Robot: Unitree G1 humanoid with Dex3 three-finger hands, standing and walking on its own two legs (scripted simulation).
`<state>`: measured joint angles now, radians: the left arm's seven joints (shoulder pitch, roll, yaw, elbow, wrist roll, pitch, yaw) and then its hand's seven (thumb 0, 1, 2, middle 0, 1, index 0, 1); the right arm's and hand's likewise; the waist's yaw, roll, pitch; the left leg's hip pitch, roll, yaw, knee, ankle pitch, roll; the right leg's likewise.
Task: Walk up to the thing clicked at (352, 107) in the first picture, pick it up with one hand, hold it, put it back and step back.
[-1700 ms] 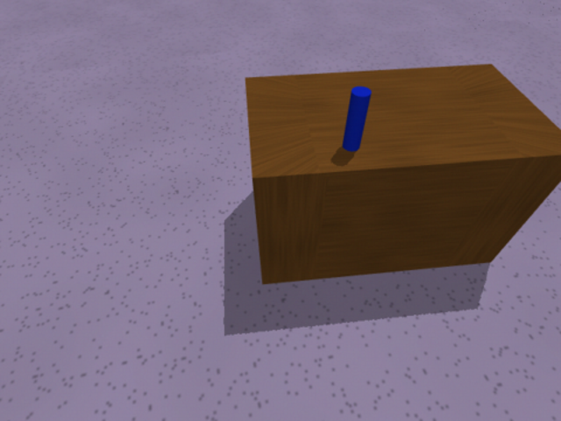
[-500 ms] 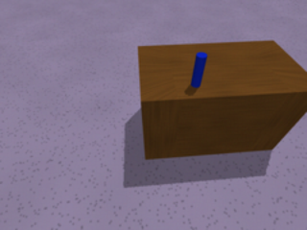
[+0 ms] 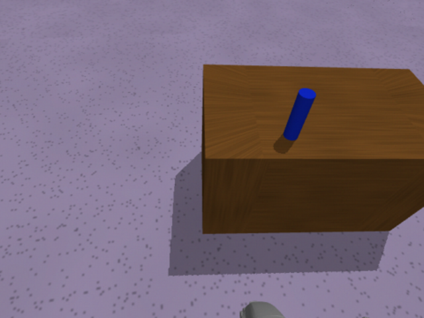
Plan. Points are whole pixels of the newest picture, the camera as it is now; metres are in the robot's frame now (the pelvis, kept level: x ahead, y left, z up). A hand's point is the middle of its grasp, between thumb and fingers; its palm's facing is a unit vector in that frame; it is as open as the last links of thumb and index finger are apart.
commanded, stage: walk up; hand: right
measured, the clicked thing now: (298, 116) +0.71 -0.27 -0.08
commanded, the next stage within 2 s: none
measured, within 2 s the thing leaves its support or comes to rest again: neither
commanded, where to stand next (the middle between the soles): +0.29 -0.06 m, yaw +1 degrees
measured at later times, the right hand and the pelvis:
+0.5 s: hand (365, 288) +0.21 -0.33 -0.14, palm faces -0.09 +0.93 -0.37, open 7.4 cm; pelvis +0.15 -0.06 +0.00, yaw +1 degrees
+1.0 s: hand (342, 231) +0.35 -0.33 -0.16, palm faces -0.03 +0.93 -0.37, open 7.4 cm; pelvis +0.24 -0.07 -0.02, yaw +1 degrees
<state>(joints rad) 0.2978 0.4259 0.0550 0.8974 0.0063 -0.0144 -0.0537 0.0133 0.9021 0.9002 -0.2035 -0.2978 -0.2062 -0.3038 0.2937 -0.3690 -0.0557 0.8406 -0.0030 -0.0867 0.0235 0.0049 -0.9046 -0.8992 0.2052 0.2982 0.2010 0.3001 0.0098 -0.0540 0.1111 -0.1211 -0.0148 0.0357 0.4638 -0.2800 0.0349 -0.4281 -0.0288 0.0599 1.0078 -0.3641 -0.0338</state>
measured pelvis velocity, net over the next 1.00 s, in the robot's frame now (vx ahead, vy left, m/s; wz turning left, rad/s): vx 0.24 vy -0.07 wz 0.01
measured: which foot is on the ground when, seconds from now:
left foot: down 0.00-0.24, up 0.26-0.58, down 0.60-1.00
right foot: up 0.00-0.18, down 0.20-0.62, up 0.64-0.82, down 0.84-1.00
